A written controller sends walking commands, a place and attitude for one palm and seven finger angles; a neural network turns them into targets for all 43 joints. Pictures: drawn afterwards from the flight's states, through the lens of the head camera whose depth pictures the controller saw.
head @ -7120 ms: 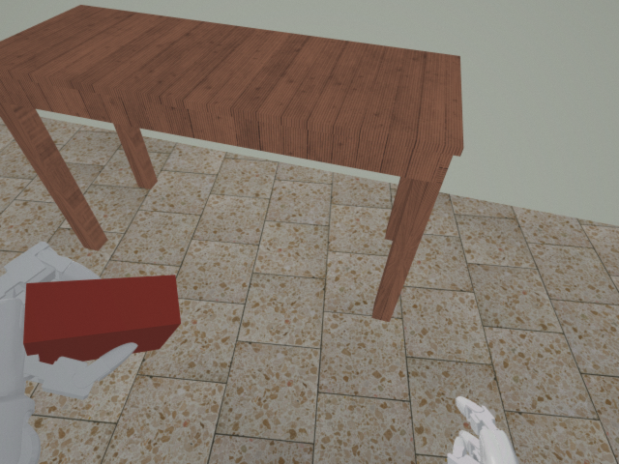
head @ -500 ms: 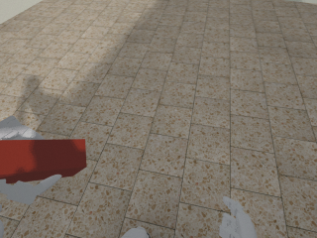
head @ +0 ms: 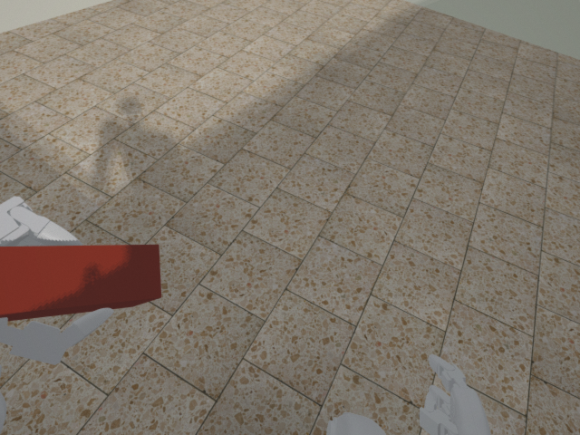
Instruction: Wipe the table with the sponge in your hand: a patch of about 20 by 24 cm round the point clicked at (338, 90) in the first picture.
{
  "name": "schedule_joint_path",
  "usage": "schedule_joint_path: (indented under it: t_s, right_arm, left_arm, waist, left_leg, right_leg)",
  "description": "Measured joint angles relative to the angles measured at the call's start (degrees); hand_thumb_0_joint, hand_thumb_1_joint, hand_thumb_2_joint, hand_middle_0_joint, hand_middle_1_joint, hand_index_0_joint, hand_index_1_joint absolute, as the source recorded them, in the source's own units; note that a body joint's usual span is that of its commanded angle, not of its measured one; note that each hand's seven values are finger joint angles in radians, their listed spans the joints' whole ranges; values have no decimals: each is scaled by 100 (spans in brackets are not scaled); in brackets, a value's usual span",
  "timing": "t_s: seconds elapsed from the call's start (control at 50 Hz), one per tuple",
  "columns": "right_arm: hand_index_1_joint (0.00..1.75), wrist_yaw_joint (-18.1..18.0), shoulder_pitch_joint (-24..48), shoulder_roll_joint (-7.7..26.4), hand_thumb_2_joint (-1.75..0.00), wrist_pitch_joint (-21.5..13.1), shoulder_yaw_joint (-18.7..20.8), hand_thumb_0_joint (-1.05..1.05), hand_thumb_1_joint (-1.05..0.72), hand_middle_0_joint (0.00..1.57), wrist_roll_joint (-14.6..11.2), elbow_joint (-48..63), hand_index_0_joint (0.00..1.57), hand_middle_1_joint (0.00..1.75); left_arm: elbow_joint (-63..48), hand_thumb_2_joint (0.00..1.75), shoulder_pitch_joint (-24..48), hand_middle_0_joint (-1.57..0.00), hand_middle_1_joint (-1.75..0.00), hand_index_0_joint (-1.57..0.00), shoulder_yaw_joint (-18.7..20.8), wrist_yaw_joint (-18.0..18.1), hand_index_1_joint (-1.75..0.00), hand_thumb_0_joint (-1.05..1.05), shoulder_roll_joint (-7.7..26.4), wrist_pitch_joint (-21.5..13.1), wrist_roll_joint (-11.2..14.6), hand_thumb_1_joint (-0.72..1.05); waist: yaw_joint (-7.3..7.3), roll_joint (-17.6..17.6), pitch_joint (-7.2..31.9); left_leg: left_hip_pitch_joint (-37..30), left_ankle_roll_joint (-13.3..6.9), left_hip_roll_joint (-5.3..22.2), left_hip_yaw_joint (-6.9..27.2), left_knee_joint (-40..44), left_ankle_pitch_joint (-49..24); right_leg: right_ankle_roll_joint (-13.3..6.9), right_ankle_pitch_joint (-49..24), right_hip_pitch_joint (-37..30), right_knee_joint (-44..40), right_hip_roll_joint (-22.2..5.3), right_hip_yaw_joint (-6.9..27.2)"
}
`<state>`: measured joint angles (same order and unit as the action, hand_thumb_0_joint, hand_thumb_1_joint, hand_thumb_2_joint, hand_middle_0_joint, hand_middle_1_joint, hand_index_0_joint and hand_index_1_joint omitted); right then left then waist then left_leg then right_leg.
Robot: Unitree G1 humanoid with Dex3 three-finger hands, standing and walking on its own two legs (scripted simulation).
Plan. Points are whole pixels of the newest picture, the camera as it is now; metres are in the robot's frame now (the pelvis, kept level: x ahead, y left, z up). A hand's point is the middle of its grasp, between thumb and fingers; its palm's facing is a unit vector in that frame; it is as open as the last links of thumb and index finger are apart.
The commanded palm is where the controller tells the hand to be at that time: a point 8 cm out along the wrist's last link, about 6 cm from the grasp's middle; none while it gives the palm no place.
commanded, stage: turn to face it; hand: left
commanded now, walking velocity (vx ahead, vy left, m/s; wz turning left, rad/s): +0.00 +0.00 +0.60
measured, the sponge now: (101, 281) +0.23 +0.21 +0.16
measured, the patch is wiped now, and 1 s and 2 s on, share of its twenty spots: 0.00 0.00 0.00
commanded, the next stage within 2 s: none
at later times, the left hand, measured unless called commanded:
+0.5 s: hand out of the picture +0.05 +0.24 +0.18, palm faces +0.60 -0.67 -0.44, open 9.4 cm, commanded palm -0.02 +0.27 +0.18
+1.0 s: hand out of the picture -0.13 +0.22 +0.17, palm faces +0.77 -0.40 -0.50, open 9.4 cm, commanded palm -0.19 +0.22 +0.18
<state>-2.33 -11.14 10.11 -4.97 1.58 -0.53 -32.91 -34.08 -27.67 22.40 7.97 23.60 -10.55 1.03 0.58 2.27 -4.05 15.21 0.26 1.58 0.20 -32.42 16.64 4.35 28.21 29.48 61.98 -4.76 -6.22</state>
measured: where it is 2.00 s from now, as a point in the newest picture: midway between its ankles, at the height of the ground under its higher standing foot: outside the picture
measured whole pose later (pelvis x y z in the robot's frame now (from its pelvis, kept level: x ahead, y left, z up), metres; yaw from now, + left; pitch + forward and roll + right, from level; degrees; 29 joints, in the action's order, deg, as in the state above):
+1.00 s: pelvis -0.16 -0.10 +0.00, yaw +36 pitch -1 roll +0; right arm -1.8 -10.2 9.4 -4.9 -1.6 -0.8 -36.0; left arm -28.4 -26.0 20.1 6.9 21.2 -7.2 2.3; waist -2.5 -5.0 -5.4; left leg 25.7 2.6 -0.3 7.1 -46.1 21.8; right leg -2.0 15.8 15.4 32.9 -0.4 -7.6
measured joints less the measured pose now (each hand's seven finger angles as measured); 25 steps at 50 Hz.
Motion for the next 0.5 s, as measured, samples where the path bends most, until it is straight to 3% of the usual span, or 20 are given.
schedule_joint_path:
  t_s: [0.12,0.22,0.26,0.3,0.34,0.38,0.42,0.5]
  right_arm:
    - [30,117,-154,-296,-89,-140,-312,1,-90,20,-11,-105,21,30]
    - [30,93,-66,-279,-89,-80,-389,1,-90,20,5,-191,21,30]
    - [30,69,63,-135,-89,-14,-355,1,-90,20,-9,-252,21,30]
    - [30,51,124,-14,-89,46,-278,1,-90,20,-13,-352,21,30]
    - [30,0,128,102,-89,136,-224,1,-90,20,6,-375,21,30]
    - [30,-98,103,195,-89,187,-158,1,-90,20,21,-363,21,30]
    - [30,-204,69,267,-89,204,-79,1,-90,20,38,-326,21,30]
    - [30,-318,-37,444,-89,201,75,1,-91,20,104,-163,20,30]
  left_arm:
    - [-118,100,-273,-80,-135,-82,-104,-99,-133,-2,-85,37,151,-44]
    - [257,100,-143,-80,-135,-82,-43,-123,-133,-2,-46,214,201,-44]
    - [452,100,48,-80,-135,-82,-140,-113,-133,-2,-188,303,129,-44]
    - [588,100,183,-80,-135,-82,-288,-82,-133,-2,-302,382,140,-44]
    - [637,100,121,-80,-135,-82,-359,-63,-133,-2,-404,396,138,-44]
    - [644,100,13,-80,-135,-82,-396,-55,-133,-2,-430,359,111,-44]
    - [619,100,-43,-80,-135,-82,-400,-36,-133,-2,-376,315,95,-44]
    - [426,100,-70,-80,-135,-82,-311,51,-133,-2,-231,226,77,-44]
  waist:
    - [-116,-346,24]
    - [-279,-525,36]
    - [-313,-718,-56]
    - [-290,-641,-122]
    - [-229,-504,-111]
    - [-140,-376,-70]
    - [-77,-233,-33]
    - [-39,-40,81]
  left_leg:
    - [127,69,-20,489,387,-476]
    - [484,219,-173,768,182,-612]
    - [780,189,-138,788,-400,-80]
    - [1196,237,-292,560,-1711,561]
    - [1467,320,-335,263,-2856,623]
    - [1504,385,-266,19,-3351,626]
    - [1315,395,-156,-181,-3167,681]
    - [689,300,34,-417,-1963,932]
  right_leg:
    - [123,-257,-468,-1133,290,101]
    - [90,-673,-1476,-2879,483,146]
    - [-395,-1236,-1542,-3128,561,-9]
    - [-654,-1249,-1523,-3037,389,-125]
    - [-703,-1275,-1570,-3111,214,-199]
    - [-691,-1369,-1629,-3261,76,-307]
    - [-680,-1467,-1653,-3380,-52,-422]
    - [-657,-1567,-1505,-3401,-239,-659]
